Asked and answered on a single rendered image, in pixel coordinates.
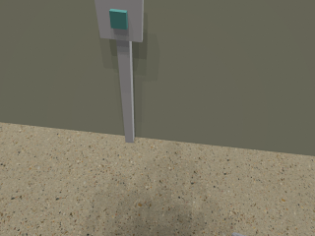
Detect button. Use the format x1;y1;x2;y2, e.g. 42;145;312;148
109;9;128;30

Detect panel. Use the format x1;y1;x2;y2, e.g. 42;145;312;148
94;0;144;144

